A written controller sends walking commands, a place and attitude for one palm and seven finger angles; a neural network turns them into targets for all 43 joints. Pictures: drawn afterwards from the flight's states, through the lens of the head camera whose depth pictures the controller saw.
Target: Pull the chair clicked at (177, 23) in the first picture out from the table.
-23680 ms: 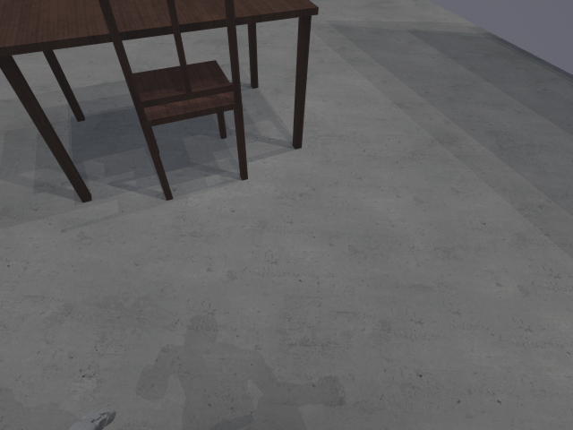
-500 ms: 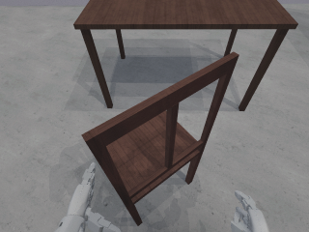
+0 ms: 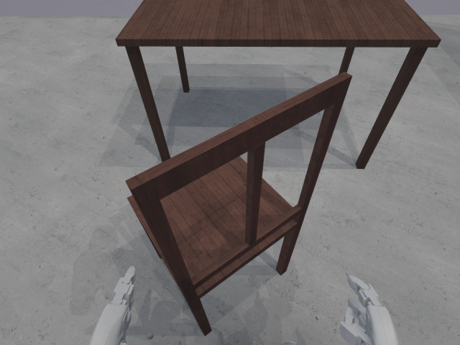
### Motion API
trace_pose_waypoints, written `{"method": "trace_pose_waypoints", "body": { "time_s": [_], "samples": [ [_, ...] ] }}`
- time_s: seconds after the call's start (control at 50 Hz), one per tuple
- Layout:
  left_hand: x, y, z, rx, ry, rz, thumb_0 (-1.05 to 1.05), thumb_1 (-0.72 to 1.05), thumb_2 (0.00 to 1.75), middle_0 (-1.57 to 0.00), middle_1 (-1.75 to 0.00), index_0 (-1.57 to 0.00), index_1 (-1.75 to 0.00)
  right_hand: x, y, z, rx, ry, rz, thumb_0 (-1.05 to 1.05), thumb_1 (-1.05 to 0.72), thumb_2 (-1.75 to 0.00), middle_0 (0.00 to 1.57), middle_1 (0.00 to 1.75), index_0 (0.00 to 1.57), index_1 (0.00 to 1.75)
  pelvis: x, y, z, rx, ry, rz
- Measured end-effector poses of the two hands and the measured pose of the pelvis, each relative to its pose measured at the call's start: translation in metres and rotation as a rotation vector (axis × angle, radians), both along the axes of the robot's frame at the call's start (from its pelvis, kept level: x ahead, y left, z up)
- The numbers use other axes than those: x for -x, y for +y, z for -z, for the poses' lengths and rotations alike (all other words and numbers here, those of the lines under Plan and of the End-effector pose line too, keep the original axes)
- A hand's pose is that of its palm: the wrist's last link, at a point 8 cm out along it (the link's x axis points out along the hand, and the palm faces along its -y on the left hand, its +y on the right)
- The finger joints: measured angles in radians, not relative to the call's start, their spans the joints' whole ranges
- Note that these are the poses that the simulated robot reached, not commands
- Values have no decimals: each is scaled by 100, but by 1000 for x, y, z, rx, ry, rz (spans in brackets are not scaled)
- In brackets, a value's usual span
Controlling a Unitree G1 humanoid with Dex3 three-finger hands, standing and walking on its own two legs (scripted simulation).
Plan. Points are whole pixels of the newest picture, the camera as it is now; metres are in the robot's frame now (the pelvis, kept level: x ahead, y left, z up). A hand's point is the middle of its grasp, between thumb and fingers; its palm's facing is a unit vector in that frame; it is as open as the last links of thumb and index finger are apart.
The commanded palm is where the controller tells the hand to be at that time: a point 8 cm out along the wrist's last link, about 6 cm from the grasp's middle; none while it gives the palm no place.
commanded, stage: draw the hand back to the body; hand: left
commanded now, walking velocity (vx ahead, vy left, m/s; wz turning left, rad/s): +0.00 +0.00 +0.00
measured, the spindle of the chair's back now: (252, 202) +0.41 -0.03 -0.02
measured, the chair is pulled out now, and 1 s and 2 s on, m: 0.65 0.65 0.65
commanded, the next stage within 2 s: step back with the hand held close in 1.68 s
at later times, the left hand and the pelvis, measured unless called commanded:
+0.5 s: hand (126, 320) +0.16 +0.15 +0.06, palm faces -0.02 -0.99 -0.10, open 17.5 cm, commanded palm +0.11 +0.22 +0.08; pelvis -0.01 +0.00 -0.02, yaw +0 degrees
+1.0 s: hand (41, 273) +0.19 +0.24 +0.15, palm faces +0.38 -0.83 -0.41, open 13.7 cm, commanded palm +0.14 +0.28 +0.17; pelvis +0.02 +0.00 +0.03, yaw +0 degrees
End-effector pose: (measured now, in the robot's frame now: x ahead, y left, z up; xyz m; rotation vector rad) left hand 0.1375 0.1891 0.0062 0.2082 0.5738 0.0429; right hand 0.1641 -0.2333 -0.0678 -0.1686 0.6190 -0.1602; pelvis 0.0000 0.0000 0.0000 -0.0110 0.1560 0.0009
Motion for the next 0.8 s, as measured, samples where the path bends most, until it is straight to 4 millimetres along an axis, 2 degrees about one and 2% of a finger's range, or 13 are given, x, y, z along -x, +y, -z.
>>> {"method": "trace_pose_waypoints", "body": {
  "time_s": [0.12,0.18,0.28,0.38,0.5,0.62,0.7,0.8],
  "samples": [
    [17,-2,0,9,7,-7,-1,-54,20,-1,0,0,0,-2,-2,2,0,-16,6,1,-90,-90,21,30,21,30,2,-1,4,1,5,-4],
    [19,-2,-6,102,-74,-51,-1,-54,20,-1,0,-1,0,-3,-2,3,7,-35,2,1,-90,-90,21,30,21,30,4,-2,7,4,13,-5],
    [11,10,-37,123,-316,-76,-1,-54,20,-1,0,-1,0,-2,-1,9,1,-44,-11,1,-90,-90,20,30,20,30,7,-4,12,8,18,-11],
    [0,17,-62,103,-522,-7,-1,-54,20,0,0,0,0,0,2,20,-32,-40,-17,1,-90,-90,20,30,20,30,12,-5,18,8,26,-8],
    [-2,18,-63,115,-455,76,-1,-55,20,0,0,0,0,2,2,20,-62,-45,16,1,-90,-90,21,30,21,30,12,-4,16,3,12,0],
    [-1,36,-92,67,-503,9,-1,-52,21,-1,-1,-1,-1,-3,2,8,-57,-76,36,1,-90,-90,20,30,20,30,4,-3,7,8,-14,-4],
    [-2,52,-111,-135,-483,-72,-1,-44,25,-2,-2,-2,-3,-9,4,-2,-33,-57,21,1,-90,-90,20,30,20,30,-1,-3,-3,8,-60,-5],
    [0,62,-123,-225,-453,-166,-1,-29,32,-4,-5,-4,-6,-17,9,-12,-22,-35,8,1,-90,-90,20,30,20,30,-8,0,-16,7,-112,-6]
  ]
}}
